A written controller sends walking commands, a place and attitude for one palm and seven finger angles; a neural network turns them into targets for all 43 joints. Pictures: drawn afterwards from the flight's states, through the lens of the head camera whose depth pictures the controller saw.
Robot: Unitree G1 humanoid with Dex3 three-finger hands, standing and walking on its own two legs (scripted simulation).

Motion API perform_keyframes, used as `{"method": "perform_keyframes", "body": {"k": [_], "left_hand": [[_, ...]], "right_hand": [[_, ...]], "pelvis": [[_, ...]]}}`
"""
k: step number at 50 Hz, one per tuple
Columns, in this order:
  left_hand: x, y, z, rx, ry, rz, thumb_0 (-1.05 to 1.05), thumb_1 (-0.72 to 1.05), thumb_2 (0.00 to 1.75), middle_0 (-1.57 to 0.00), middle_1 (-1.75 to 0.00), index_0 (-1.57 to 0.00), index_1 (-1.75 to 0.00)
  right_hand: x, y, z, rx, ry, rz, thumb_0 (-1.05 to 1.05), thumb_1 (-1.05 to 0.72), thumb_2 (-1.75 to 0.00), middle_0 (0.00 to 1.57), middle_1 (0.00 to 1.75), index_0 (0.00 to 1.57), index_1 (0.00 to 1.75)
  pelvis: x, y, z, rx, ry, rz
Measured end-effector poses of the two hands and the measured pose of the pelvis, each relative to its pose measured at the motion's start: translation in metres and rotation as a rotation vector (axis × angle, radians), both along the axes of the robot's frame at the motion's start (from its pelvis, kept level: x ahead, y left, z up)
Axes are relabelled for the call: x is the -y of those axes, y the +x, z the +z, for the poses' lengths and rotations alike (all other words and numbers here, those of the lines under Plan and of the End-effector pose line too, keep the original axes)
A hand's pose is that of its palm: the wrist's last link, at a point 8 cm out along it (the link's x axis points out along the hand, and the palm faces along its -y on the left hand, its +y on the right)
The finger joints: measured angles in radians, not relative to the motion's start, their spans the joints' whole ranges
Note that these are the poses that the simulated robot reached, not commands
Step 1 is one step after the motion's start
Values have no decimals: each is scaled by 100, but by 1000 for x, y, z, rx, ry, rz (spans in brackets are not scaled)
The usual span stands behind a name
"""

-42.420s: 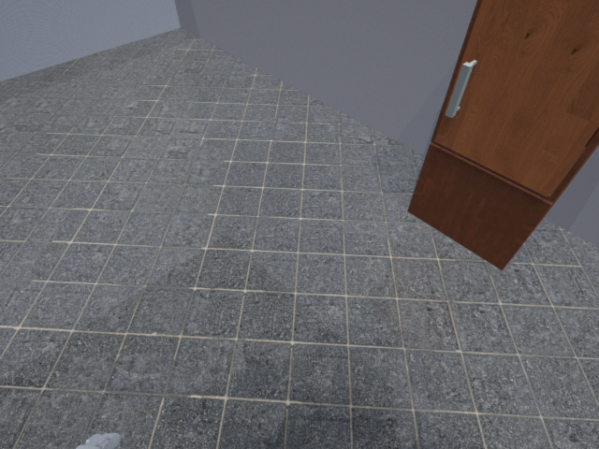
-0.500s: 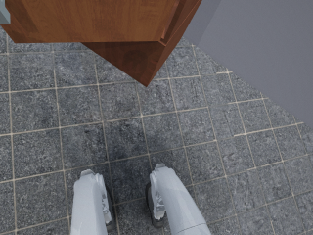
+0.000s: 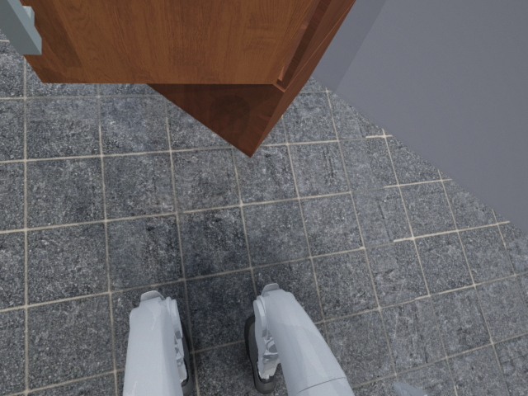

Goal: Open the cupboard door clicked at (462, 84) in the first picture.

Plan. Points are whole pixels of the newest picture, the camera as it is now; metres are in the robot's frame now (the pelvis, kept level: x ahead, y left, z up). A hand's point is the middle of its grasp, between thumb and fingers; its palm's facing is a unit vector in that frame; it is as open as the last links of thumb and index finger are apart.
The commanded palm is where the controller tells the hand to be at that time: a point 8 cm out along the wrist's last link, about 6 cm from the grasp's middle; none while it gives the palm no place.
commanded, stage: move the hooked fingers beside the handle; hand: left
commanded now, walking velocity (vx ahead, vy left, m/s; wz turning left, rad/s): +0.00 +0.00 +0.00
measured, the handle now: out of the picture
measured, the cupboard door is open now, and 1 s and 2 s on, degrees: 42 42 42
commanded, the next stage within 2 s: slide the fingers in behind the handle in 0.12 s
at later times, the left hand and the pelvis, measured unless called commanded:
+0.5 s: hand out of the picture +0.56 +0.28 +0.06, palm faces +0.05 -1.00 -0.03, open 14.0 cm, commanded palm +0.56 +0.29 +0.06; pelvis +0.00 +0.00 +0.00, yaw +0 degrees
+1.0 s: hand out of the picture +0.56 +0.25 +0.06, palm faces +0.05 -1.00 -0.03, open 14.0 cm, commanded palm +0.55 +0.26 +0.06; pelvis +0.00 -0.01 +0.01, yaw +1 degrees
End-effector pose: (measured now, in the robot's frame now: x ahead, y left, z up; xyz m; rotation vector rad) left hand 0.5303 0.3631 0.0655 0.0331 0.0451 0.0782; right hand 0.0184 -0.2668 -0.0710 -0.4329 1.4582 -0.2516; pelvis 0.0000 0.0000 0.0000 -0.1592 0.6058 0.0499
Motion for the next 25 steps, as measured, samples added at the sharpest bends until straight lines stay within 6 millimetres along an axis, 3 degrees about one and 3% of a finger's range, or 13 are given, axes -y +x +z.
{"method": "perform_keyframes", "body": {"k": [12, 25], "left_hand": [[-1, -5, 4, -1, -2, -11, -1, -50, 30, -30, -120, -30, -120], [27, 3, 0, -1, -2, -26, -1, -50, 30, -30, -120, -30, -120]], "right_hand": [[-4, -5, -7, -27, 24, 7, 0, -90, -90, 20, 30, 20, 30], [-4, -14, -8, -22, 34, -18, 0, -90, -90, 20, 30, 20, 30]], "pelvis": [[3, -3, -2, 0, 2, 9], [4, -5, -2, 3, 8, 2]]}}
